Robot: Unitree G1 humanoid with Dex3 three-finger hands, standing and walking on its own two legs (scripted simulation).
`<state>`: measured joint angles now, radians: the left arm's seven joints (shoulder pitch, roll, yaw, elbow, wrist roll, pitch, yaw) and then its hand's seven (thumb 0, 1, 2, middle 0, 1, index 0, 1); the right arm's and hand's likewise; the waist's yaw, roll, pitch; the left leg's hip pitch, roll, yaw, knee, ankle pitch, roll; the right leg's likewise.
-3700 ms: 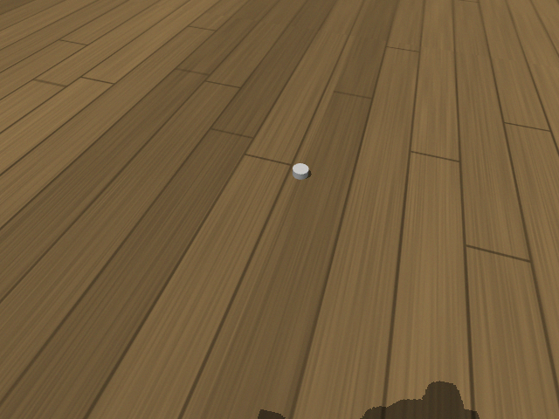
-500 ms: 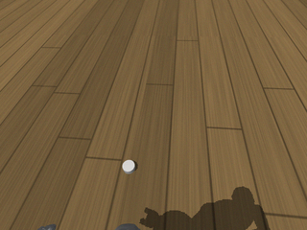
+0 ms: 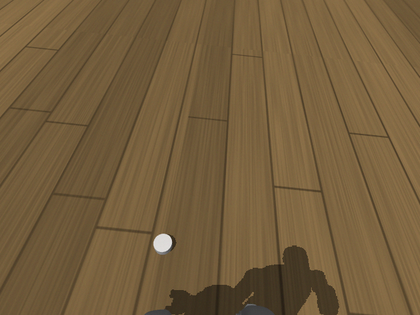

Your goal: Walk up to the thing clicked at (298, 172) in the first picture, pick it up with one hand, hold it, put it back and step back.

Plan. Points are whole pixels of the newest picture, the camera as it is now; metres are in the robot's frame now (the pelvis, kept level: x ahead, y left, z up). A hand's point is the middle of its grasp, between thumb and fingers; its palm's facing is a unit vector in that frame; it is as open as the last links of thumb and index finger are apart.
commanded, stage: walk up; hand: left
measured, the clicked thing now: (163, 244) +0.49 +0.19 -0.74
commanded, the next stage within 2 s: stand in 1.30 s
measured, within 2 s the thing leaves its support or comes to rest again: neither
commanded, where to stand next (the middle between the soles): +0.08 -0.02 m, yaw +0 degrees
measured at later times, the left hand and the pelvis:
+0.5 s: hand (95, 310) +0.15 +0.23 -0.13, palm faces -0.03 -0.94 -0.33, open 7.3 cm; pelvis +0.03 -0.02 +0.02, yaw +0 degrees
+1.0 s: hand out of the picture +0.11 +0.23 -0.14, palm faces -0.02 -0.95 -0.32, open 7.4 cm; pelvis +0.04 -0.01 +0.02, yaw -1 degrees
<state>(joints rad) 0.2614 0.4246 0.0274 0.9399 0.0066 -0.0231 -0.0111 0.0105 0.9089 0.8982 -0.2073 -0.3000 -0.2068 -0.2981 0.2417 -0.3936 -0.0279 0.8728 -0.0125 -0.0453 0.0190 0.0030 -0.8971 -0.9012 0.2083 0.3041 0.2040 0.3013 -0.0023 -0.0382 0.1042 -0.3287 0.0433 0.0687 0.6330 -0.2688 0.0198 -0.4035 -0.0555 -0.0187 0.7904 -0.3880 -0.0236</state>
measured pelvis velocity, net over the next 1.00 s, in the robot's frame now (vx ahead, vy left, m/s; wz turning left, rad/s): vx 0.04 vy -0.01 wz -0.01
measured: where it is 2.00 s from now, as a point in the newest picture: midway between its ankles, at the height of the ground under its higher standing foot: outside the picture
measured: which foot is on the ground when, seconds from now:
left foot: down 0.00-1.00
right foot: up 0.00-0.04, down 0.06-1.00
